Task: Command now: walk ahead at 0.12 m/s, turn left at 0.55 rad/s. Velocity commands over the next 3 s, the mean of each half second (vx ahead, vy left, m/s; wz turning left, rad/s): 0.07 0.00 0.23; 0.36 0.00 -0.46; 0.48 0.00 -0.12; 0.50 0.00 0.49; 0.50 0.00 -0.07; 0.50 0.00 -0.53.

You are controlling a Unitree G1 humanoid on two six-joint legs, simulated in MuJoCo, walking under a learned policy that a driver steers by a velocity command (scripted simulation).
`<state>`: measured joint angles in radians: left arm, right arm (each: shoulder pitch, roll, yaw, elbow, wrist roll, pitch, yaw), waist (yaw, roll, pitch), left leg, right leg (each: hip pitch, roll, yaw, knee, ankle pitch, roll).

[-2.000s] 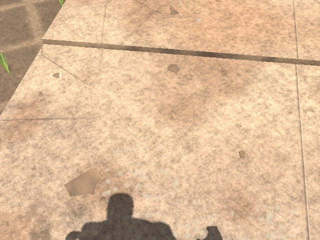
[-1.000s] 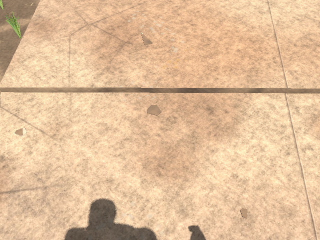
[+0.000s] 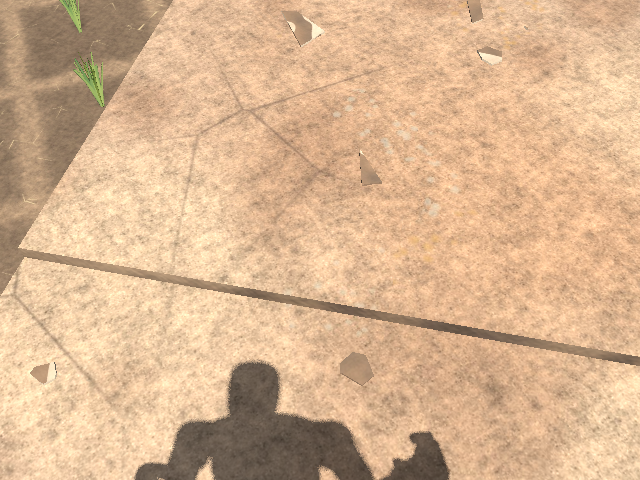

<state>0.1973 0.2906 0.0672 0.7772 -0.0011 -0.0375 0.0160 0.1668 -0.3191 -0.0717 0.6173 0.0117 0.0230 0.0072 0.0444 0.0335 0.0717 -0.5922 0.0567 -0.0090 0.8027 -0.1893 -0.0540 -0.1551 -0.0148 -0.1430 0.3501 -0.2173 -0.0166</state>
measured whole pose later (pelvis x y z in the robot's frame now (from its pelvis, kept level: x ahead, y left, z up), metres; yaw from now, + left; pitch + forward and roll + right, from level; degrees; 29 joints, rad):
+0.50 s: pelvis +0.07 +0.02 -0.02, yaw +5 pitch +0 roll +1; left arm 0.23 0.27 0.03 0.82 0.00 0.03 0.01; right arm 0.11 -0.23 -0.02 0.66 -0.02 0.01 -0.01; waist 0.03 0.00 0.02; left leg -0.34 -0.03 0.04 0.58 -0.25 0.03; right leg -0.29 -0.04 0.01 0.62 -0.34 0.01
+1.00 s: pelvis +0.21 +0.04 +0.00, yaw -12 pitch +2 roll +1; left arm 0.24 0.32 0.08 0.71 -0.03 -0.03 -0.01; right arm 0.32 -0.25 -0.07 0.77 -0.01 -0.09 0.00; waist -0.04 -0.05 -0.01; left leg -0.07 -0.02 0.08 0.30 -0.25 0.02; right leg -0.64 -0.06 0.08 1.09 -0.22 0.00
